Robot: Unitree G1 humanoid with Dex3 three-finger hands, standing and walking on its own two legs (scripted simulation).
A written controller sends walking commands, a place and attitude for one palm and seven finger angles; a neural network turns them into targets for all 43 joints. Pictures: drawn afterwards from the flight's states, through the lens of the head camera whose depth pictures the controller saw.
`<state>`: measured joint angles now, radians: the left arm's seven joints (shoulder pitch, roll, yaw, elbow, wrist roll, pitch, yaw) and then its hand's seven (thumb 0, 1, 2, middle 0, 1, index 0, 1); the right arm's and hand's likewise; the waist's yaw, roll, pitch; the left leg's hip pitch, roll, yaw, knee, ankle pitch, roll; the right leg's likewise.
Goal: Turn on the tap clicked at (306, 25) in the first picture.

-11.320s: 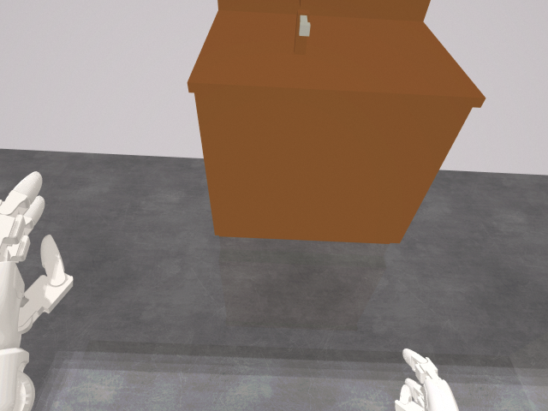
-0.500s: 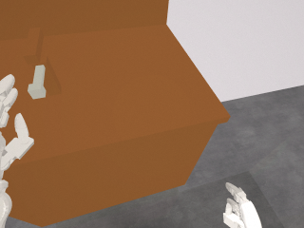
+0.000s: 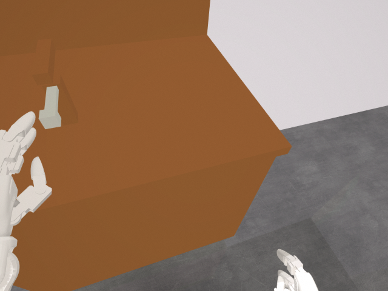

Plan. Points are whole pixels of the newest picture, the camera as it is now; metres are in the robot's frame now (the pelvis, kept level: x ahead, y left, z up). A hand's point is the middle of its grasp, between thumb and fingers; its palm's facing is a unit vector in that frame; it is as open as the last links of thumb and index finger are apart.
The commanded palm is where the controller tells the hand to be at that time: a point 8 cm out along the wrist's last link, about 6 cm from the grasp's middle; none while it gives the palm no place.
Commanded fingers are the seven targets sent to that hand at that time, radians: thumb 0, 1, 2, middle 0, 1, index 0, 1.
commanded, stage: come to a stop and stand still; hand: left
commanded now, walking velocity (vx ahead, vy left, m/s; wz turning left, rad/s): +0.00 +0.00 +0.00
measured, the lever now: (50, 118) +0.37 +0.32 +0.15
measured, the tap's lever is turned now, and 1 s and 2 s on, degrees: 0 0 0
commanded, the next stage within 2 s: look again from close up in 0.38 s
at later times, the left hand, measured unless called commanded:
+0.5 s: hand (33, 187) +0.22 +0.26 +0.17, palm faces +0.42 -0.84 -0.33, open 7.4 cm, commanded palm +0.16 +0.29 +0.18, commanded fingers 0.00 0.90 0.90 -0.20 -0.30 -0.20 -0.30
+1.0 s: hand (6, 152) +0.24 +0.29 +0.21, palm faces +0.47 -0.80 -0.38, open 7.4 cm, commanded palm +0.15 +0.28 +0.18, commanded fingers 0.00 0.90 0.90 -0.20 -0.30 -0.20 -0.30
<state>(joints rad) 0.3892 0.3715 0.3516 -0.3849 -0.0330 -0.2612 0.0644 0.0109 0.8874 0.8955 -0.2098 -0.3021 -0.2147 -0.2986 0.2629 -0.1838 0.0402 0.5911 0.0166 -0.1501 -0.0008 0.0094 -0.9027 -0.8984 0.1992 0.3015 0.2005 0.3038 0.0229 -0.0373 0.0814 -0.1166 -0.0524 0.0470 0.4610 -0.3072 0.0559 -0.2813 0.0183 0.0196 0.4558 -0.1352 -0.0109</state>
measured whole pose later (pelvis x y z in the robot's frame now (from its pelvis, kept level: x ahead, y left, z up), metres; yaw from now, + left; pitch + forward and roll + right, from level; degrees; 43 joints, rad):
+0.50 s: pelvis +0.00 +0.01 +0.00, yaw +1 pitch -3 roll -1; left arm 0.37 0.34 0.36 -0.46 -0.03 -0.23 0.10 0.01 0.89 0.90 -0.21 -0.30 -0.21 -0.30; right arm 0.20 -0.19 0.03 0.55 0.01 -0.14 -0.01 0.01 -0.90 -0.90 0.20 0.30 0.20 0.30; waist 0.05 -0.05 0.09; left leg -0.10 -0.05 0.03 0.46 -0.31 0.06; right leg -0.25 0.02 0.00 0.43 -0.13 -0.01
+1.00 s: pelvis +0.00 -0.01 +0.00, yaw +3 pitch -2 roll +0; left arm 0.10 0.50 0.43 -0.30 -0.10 -0.11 0.01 0.01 0.89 0.90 -0.21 -0.30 -0.22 -0.30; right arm 0.25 -0.24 0.04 0.63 -0.02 -0.13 0.01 0.01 -0.90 -0.90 0.20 0.30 0.20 0.30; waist 0.05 -0.01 0.04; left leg -0.16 -0.05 -0.01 0.51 -0.31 0.03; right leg -0.29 0.02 -0.01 0.47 -0.15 -0.03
